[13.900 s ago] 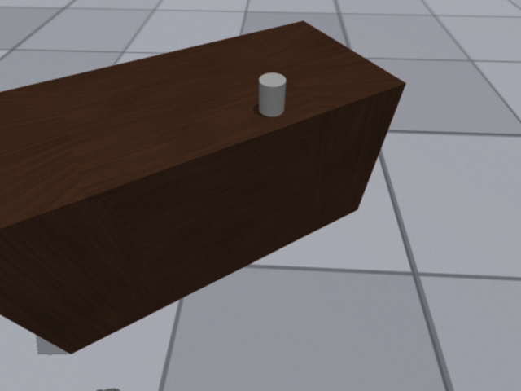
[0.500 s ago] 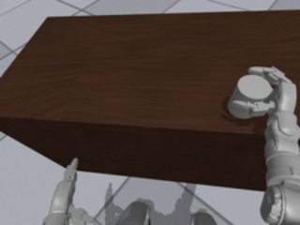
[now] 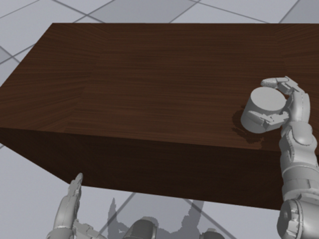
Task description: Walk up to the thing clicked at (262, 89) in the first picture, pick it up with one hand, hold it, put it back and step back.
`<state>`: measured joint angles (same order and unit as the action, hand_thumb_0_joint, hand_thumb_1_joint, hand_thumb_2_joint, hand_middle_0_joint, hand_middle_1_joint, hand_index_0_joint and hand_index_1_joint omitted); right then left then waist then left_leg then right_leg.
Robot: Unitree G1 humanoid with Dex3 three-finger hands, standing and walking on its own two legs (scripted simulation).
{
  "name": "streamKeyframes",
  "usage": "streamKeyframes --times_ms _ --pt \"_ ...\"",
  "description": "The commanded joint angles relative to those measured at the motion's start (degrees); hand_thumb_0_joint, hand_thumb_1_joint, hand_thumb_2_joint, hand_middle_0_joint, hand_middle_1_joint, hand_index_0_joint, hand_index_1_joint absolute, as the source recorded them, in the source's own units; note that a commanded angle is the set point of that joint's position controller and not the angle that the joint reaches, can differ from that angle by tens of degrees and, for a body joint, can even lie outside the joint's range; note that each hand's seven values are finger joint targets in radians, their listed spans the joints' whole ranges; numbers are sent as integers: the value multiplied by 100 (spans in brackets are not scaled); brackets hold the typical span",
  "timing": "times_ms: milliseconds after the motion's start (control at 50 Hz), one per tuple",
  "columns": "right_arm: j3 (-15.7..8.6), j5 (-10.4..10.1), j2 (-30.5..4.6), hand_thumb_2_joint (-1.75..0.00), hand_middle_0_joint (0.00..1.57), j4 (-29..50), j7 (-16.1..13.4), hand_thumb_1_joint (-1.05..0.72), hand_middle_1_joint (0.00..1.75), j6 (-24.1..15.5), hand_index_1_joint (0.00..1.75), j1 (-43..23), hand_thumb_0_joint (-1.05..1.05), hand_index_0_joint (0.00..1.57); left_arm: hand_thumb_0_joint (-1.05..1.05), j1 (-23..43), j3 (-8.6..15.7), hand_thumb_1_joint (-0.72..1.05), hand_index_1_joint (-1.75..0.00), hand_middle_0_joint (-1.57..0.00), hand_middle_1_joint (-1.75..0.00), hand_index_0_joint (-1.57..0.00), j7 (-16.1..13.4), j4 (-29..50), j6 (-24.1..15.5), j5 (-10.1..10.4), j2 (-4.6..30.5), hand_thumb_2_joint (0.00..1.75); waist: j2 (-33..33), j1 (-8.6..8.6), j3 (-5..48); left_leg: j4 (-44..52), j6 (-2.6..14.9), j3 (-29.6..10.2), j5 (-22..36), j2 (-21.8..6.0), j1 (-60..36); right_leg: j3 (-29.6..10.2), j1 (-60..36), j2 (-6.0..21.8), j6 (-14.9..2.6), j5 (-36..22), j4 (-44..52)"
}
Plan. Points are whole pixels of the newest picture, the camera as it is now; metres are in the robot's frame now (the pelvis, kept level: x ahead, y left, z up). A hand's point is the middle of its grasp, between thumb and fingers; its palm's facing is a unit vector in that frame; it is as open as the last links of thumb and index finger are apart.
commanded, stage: settle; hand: right
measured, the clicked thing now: (260, 110) +0.45 -0.19 +0.05
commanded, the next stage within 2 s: lift in 0.42 s
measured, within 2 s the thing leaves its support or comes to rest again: neither
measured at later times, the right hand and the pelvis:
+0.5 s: hand (271, 93) +0.45 -0.19 +0.11, palm faces +0.12 +0.99 +0.01, open 11.0 cm; pelvis +0.01 +0.00 +0.02, yaw +0 degrees
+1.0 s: hand (285, 85) +0.41 -0.19 +0.17, palm faces +0.13 +0.99 -0.03, open 11.0 cm; pelvis +0.01 +0.00 +0.03, yaw +0 degrees
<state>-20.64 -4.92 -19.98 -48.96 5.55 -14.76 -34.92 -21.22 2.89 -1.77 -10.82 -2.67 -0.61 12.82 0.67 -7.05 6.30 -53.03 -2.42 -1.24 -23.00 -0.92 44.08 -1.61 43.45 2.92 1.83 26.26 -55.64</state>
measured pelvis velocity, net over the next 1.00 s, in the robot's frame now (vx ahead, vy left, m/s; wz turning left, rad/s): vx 0.01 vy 0.00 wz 0.00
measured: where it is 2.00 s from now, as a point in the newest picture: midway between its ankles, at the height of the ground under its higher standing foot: outside the picture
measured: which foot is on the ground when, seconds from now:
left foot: down 0.00-1.00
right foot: down 0.00-1.00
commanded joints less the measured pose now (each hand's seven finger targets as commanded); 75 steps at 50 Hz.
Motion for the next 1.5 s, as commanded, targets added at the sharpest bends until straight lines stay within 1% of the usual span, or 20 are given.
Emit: streamKeyframes --times_ms 0,60,120,160,220,280,340,380,440,480,560,600,660,720,780,820,860,920,1080,1480 --pt "234 -235 -643 -132 123 719 81 2 143 -390 143 -2328 0 130 0 -270 309 -55 -5 -5 -5 -5 -17 163 -272 10 565 6 -530 -41 1705 715 265 279 1666 196 -989 160 -1350 -280 -205 -1899 837" --pt "-505 -216 -2098 -131 123 2467 -27 3 143 -532 143 -3641 0 130 0 77 599 -55 -5 -5 -5 -5 -137 760 -375 17 1017 6 -850 136 3216 698 237 210 2272 162 -1658 204 -2132 -260 -219 -2408 751" --pt "217 -325 -629 -133 122 889 133 3 144 -293 144 -2543 0 129 0 359 244 -55 -5 -5 -5 -5 -49 500 -390 72 596 5 -215 -26 1931 836 226 294 1847 181 -1287 129 -1503 -257 -228 -2017 962" --pt "-496 -268 -2107 -133 122 2519 40 -1 144 -480 144 -3772 0 129 0 552 779 -55 -4 -5 -5 -5 -185 901 -446 74 1229 6 -647 155 3250 820 215 217 2201 135 -1771 184 -2175 -232 -219 -2315 928" --pt "139 -356 -826 -136 122 1127 192 2 146 -219 146 -2481 0 129 0 -113 459 -55 -5 -5 -5 -5 -68 -78 -366 89 724 5 -510 86 1766 934 246 288 1764 176 -1296 160 -1734 -253 -184 -1979 1156" --pt "-318 -271 -1835 -138 121 2125 111 -3 147 -320 147 -3382 0 128 0 314 604 -55 -5 -5 -5 -5 -163 462 -470 77 1011 5 -727 176 2988 888 222 219 2372 138 -1798 208 -2337 -247 -187 -2612 1017" --pt "36 -422 -926 -138 120 1471 202 2 147 -198 147 -2735 0 128 0 381 336 -55 -5 -5 -5 -5 -88 165 -460 111 670 5 -261 100 2125 1026 210 258 2030 158 -1546 165 -1928 -242 -207 -2251 1160" --pt "-402 -356 -1995 -140 122 2925 52 -1 149 -385 149 -4012 0 129 0 542 445 -55 -4 -5 -4 -5 -180 532 -508 101 835 5 -695 192 3125 1016 212 192 2355 126 -1960 228 -2442 -245 -204 -2477 1118" --pt "285 -381 -486 -143 120 729 171 0 150 -45 150 -2088 0 128 0 130 220 -55 -4 -5 -5 -5 -90 -178 -436 107 511 5 -99 99 1542 1138 200 270 1932 157 -1542 200 -1772 -271 -233 -2029 1280" --pt "-495 -347 -2091 -144 120 2996 45 -2 151 -343 151 -3802 0 127 0 897 715 -55 -4 -5 -4 -5 -229 860 -561 108 1195 5 -578 251 3427 1074 173 156 2540 86 -2273 257 -2501 -259 -224 -2544 1172" --pt "264 -448 -549 -136 121 1383 125 6 146 -65 146 -2490 0 128 0 360 235 -54 -5 -5 -5 -6 -120 -111 -479 121 521 5 -155 120 1763 1254 184 249 2013 150 -1702 208 -2014 -252 -222 -2115 1389" --pt "-534 -342 -2241 -135 122 3326 -50 3 146 -296 146 -3825 0 129 0 706 652 -54 -4 -5 -5 -6 -232 700 -558 115 1118 4 -848 368 3529 1129 198 189 2629 102 -2411 250 -2880 -257 -174 -2823 1269" --pt "348 -435 -438 -134 121 1348 43 4 145 78 145 -1983 0 128 0 45 213 -53 -4 -5 -5 -6 -127 -357 -431 118 461 4 -158 205 1462 1328 196 280 2079 151 -1916 219 -2029 -274 -202 -2199 1518" --pt "-379 -354 -2073 -134 123 3587 -151 0 145 -100 145 -3427 0 129 0 276 624 -54 -4 -5 -5 -5 -288 88 -501 108 1019 4 -954 400 2983 1312 206 192 2494 108 -2330 284 -2956 -261 -172 -2661 1462" --pt "443 -490 -441 -135 122 2345 -75 4 146 196 146 -2139 0 129 0 464 158 -53 -4 -5 -5 -6 -162 -302 -496 155 422 4 -391 320 1717 1468 192 269 2167 130 -2128 240 -2412 -241 -183 -2353 1690" --pt "-196 -423 -1688 -133 122 3634 -191 0 145 157 145 -2881 0 128 0 744 575 -54 -5 -5 -5 -5 -291 48 -546 140 944 5 -680 445 2833 1435 184 214 2687 86 -2611 299 -2989 -261 -185 -2756 1566" --pt "356 -539 -676 -136 125 3104 -137 2 148 440 148 -1819 0 131 0 233 451 -53 -4 -5 -5 -6 -254 -716 -449 140 699 4 -293 397 1625 1545 180 296 2404 123 -2400 267 -2604 -256 -182 -2480 1790" --pt "62 -568 -1256 -135 125 4399 -242 0 147 456 147 -2731 0 131 0 998 283 -54 -4 -4 -5 -5 -302 -124 -552 186 620 4 -499 578 2600 1517 189 318 2737 125 -2762 234 -3177 -198 -139 -3066 1760" --pt "446 -672 -565 -134 125 3952 -154 -2 146 1353 146 -1419 0 131 0 429 426 -54 -4 -4 -5 -5 -355 -733 -480 212 741 4 -149 513 1152 1899 154 371 2017 93 -2618 305 -2829 -247 -176 -2080 2203" --pt "148 -789 -819 -132 123 6166 -412 4 145 2537 145 -1224 0 129 0 1135 294 -54 -4 -4 -5 -5 -365 -925 -748 213 635 4 -296 717 1208 2315 130 318 1508 -1 -2958 310 -3090 -363 -224 -1574 2451"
